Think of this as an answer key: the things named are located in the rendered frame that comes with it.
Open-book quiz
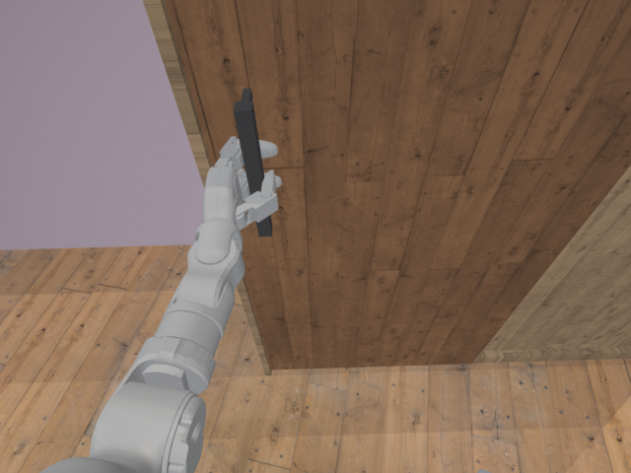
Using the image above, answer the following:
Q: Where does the left robot hand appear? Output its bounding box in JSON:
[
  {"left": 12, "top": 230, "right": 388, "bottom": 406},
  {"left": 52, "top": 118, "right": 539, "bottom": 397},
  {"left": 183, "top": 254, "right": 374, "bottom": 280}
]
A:
[{"left": 202, "top": 136, "right": 282, "bottom": 231}]

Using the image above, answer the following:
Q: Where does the left robot forearm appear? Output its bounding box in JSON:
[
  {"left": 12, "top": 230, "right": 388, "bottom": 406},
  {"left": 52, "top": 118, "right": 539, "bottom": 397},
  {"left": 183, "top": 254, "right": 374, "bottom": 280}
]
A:
[{"left": 90, "top": 221, "right": 245, "bottom": 455}]

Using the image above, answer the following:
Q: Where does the wardrobe door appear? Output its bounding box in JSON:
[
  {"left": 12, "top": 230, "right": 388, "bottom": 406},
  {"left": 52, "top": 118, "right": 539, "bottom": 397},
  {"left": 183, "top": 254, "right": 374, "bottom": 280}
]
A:
[
  {"left": 482, "top": 166, "right": 631, "bottom": 351},
  {"left": 165, "top": 0, "right": 631, "bottom": 370}
]

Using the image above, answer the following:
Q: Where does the robot left upper arm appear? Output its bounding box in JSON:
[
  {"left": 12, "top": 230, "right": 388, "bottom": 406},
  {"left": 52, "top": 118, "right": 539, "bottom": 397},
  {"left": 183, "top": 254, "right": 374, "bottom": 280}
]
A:
[{"left": 39, "top": 381, "right": 206, "bottom": 473}]

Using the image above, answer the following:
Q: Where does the handle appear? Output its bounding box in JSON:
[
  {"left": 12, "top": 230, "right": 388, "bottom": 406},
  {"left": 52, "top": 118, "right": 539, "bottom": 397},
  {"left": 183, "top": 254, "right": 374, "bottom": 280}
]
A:
[{"left": 234, "top": 89, "right": 272, "bottom": 237}]

